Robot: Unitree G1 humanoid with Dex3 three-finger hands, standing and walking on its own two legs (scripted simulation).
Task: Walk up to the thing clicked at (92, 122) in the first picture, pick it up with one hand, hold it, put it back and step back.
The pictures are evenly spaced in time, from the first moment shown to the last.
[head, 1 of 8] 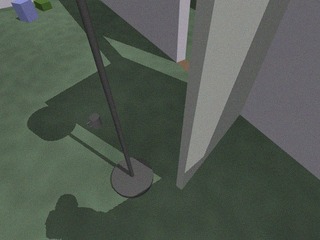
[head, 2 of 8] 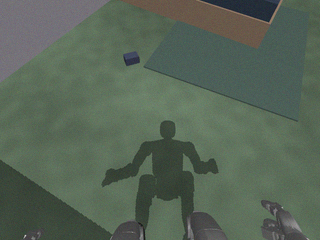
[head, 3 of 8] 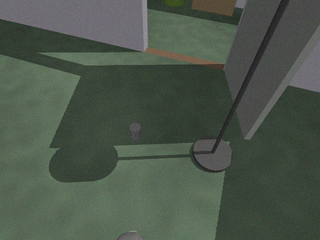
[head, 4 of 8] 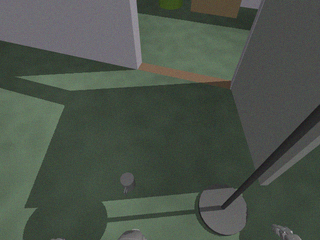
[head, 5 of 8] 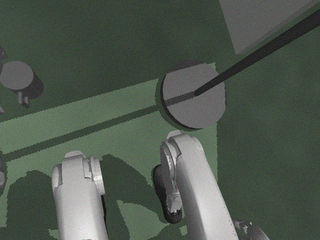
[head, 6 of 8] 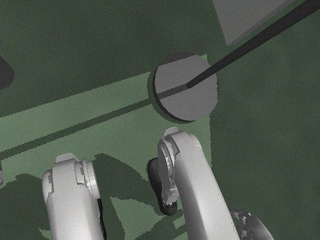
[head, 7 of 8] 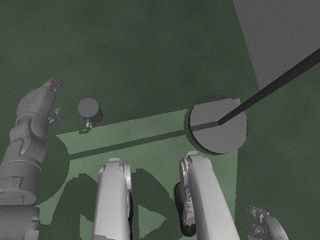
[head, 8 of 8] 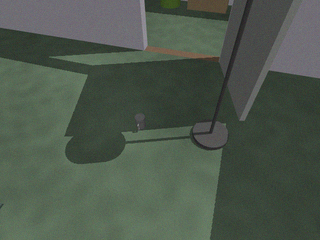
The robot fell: no
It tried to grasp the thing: yes
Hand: left
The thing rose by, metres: 0.64
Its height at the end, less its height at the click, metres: +0.00
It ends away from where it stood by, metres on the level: 0.03
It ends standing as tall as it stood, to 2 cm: yes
